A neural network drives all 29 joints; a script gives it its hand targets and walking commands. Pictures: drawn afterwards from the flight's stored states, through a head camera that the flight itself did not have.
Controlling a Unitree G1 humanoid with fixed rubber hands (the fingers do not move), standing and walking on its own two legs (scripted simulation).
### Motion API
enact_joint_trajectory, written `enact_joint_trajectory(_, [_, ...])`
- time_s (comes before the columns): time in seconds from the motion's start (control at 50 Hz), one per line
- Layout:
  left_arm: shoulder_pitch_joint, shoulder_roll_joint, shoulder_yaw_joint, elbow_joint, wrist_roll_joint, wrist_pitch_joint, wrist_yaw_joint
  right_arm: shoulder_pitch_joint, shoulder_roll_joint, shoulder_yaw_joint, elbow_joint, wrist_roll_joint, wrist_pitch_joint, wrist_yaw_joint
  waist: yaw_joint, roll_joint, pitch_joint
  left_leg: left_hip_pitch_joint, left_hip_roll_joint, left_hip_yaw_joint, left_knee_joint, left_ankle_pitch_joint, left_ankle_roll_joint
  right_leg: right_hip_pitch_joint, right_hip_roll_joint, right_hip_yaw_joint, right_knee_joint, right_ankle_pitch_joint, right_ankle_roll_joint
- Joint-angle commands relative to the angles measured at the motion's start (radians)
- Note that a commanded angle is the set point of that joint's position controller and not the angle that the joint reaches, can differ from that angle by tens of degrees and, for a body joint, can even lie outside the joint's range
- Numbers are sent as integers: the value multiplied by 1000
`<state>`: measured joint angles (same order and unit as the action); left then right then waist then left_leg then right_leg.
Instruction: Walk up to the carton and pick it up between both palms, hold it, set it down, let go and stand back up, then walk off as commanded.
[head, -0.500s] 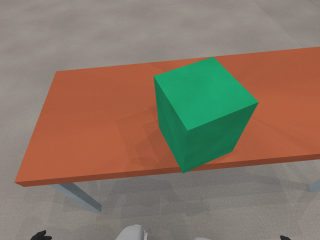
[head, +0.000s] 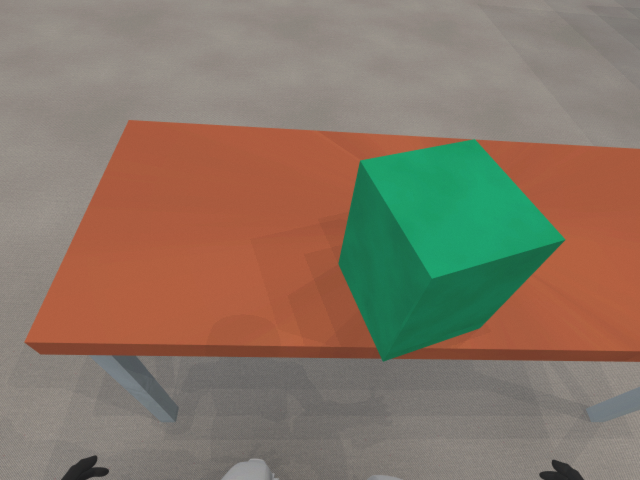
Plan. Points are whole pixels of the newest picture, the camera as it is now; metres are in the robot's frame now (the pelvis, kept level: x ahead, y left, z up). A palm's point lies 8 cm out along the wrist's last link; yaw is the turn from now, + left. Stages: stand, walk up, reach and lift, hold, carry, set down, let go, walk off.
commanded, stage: walk up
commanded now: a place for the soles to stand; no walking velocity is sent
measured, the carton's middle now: (427, 254) +0.41 -0.15 +0.02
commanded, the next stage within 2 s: none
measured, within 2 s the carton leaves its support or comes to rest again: neither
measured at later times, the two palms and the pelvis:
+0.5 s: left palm out of the picture +0.09 +0.32 -0.09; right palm out of the picture +0.10 -0.31 -0.10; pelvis +0.00 +0.00 +0.00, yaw +3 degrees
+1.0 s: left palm out of the picture +0.08 +0.32 -0.07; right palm out of the picture +0.13 -0.31 -0.11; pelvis +0.00 -0.01 +0.00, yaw +4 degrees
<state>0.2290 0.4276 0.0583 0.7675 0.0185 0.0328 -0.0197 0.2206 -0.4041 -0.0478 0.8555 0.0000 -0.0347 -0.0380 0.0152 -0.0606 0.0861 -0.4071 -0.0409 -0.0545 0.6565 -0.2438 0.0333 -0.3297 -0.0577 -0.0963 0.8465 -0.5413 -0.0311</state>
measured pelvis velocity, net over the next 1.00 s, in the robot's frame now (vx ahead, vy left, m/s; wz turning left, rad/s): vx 0.00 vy -0.01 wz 0.06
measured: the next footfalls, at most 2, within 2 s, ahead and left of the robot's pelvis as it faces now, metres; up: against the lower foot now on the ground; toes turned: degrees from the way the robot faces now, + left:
right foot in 0.08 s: +0.03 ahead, -0.13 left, +0.00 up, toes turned -4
left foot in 0.44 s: +0.06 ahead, +0.11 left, +0.00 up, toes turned +0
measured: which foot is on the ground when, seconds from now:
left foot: down 0.00-0.10, up 0.12-0.42, down 0.44-1.00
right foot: up 0.00-0.06, down 0.08-1.00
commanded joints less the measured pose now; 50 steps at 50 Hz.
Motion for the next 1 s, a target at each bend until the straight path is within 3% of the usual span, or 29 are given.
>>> enact_joint_trajectory(0.0, [57,137,50,21,-9,-42,25,-40,-245,-51,-75,-29,8,7,16,212,-117,39,197,-290,-139,133,151,106,21,92,-328,144,-11])
enact_joint_trajectory(0.02, [61,144,56,23,0,-53,30,-53,-205,-40,-74,-18,12,10,32,168,-125,5,160,-234,-66,197,107,164,5,114,-381,222,-16])
enact_joint_trajectory(0.04, [64,184,62,28,14,-62,31,-52,-170,-27,-74,-4,12,14,31,37,-138,-47,98,-172,34,143,49,190,-87,225,-477,174,-39])
enact_joint_trajectory(0.08, [-39,245,71,-8,24,-68,30,-79,-167,-35,-57,-8,17,18,15,-54,-38,-134,-45,-6,198,-229,-7,85,-313,413,-628,27,-118])
enact_joint_trajectory(0.1, [-81,267,75,-19,22,-74,26,-45,-206,-48,-51,-14,20,16,3,-59,-16,-129,5,-25,276,-305,-11,60,-372,419,-584,96,-172])
enact_joint_trajectory(0.16, [-82,214,53,-36,16,-79,24,2,-193,-42,-37,-8,15,25,-7,-115,-19,-114,2,6,305,-251,-11,106,-265,256,-475,396,-172])
enact_joint_trajectory(0.2, [-25,206,48,-15,19,-80,27,8,-178,-31,-29,-10,7,27,16,-110,-72,-126,8,30,210,-211,-24,257,-204,193,-380,638,-141])
enact_joint_trajectory(0.24, [12,196,48,2,11,-67,27,-12,-161,-16,-27,-7,-3,21,46,-183,-116,-136,6,83,149,-201,-28,346,-174,130,-310,785,-134])
enact_joint_trajectory(0.26, [34,206,49,-1,8,-62,27,-13,-170,-19,-28,-14,-5,20,60,-176,-120,-114,2,103,136,-180,-26,336,-173,116,-293,789,-137])
enact_joint_trajectory(0.3, [-22,208,53,-24,8,-47,22,29,-159,-25,-20,-12,-16,10,28,-198,-125,-48,4,139,44,-117,-23,287,-177,83,-262,764,-141])
enact_joint_trajectory(0.34, [-60,209,54,-41,-3,-33,17,89,-169,-34,6,-19,-24,5,-13,-123,-134,75,-14,164,-80,38,-15,191,-154,60,-195,624,-116])
enact_joint_trajectory(0.38, [-90,171,35,-56,-6,-30,14,120,-196,-48,11,-24,-33,-1,-43,-78,-176,221,43,7,-146,148,19,52,-144,62,-117,422,-66])
enact_joint_trajectory(0.4, [-89,140,26,-64,-13,-25,15,87,-258,-64,-1,-41,-33,-2,-36,109,-167,256,169,-223,-179,201,75,-75,-59,20,-18,223,-26])
enact_joint_trajectory(0.42, [-54,127,30,-51,-24,-6,14,51,-295,-63,-35,-43,-34,-5,0,174,-127,178,329,-536,-288,38,170,-138,22,90,46,-63,5])
enact_joint_trajectory(0.44, [-55,177,38,-29,-22,6,20,23,-299,-65,-43,-34,-28,-3,-15,129,-82,83,347,-539,-316,-141,227,-81,-3,152,92,-108,3])
enact_joint_trajectory(0.46, [-52,171,45,-24,-22,8,18,-27,-301,-61,-51,-38,-28,-4,2,188,1,-2,336,-500,-344,-174,223,-97,-13,152,100,-83,-5])
enact_joint_trajectory(0.48, [-45,181,47,-22,-12,3,11,-44,-287,-58,-55,-41,-29,-2,-6,164,-3,20,302,-484,-343,-217,199,-87,-12,155,51,-60,-6])
enact_joint_trajectory(0.52, [2,175,45,11,-17,-5,2,-62,-272,-57,-65,-37,-29,5,2,251,-36,43,232,-353,-317,-135,152,-56,-7,121,-8,30,-1])
enact_joint_trajectory(0.56, [29,165,48,22,-14,-12,5,-52,-260,-64,-67,-40,-19,11,-6,282,-74,90,223,-353,-296,-106,152,-28,13,108,-91,24,3])
enact_joint_trajectory(0.6, [22,158,48,28,-3,-22,12,-64,-243,-56,-61,-35,-8,16,-5,238,-111,91,215,-318,-232,-28,145,51,15,89,-218,69,-2])
enact_joint_trajectory(0.64, [55,164,51,39,0,-43,16,-103,-214,-38,-66,-23,8,18,31,223,-126,38,158,-215,-122,87,88,173,13,102,-411,206,-15])
enact_joint_trajectory(0.68, [38,203,51,22,21,-66,27,-91,-144,-19,-68,-1,7,23,20,83,-129,-5,64,-99,32,133,21,174,-170,281,-524,234,-65])
enact_joint_trajectory(0.7, [-40,244,58,18,23,-71,27,-100,-149,-26,-38,-6,11,21,10,24,-78,-14,-22,-14,91,-103,-1,86,-279,337,-573,164,-111])
enact_joint_trajectory(0.72, [-93,251,59,-10,16,-72,20,-69,-183,-36,-30,-11,12,18,-13,11,-85,11,4,10,147,-210,-2,76,-309,337,-542,177,-161])
enact_joint_trajectory(0.76, [-112,220,38,-17,16,-73,14,-39,-174,-32,-24,-11,0,27,-45,-42,-64,67,30,35,46,-132,6,56,-232,201,-432,374,-140])
enact_joint_trajectory(0.8, [-77,197,37,-5,-1,-71,17,-47,-180,-31,-24,-5,-17,26,-25,-20,-117,137,76,-13,-3,330,26,112,-145,94,-298,612,-58])
enact_joint_trajectory(0.82, [-55,194,33,5,-11,-65,19,-52,-189,-35,-32,-8,-16,24,-11,-33,-155,142,81,-34,19,406,42,144,-109,58,-258,630,-40])
enact_joint_trajectory(0.88, [-52,190,40,-5,-10,-53,14,-18,-215,-31,-13,-5,-21,16,-3,-113,-188,153,96,-64,13,355,61,142,-106,74,-291,432,-48])
enact_joint_trajectory(0.98, [-102,181,37,6,-3,-45,14,-38,-201,-33,-7,-17,-13,12,-3,-13,-156,121,106,-88,-49,247,52,110,-112,92,-311,271,-53])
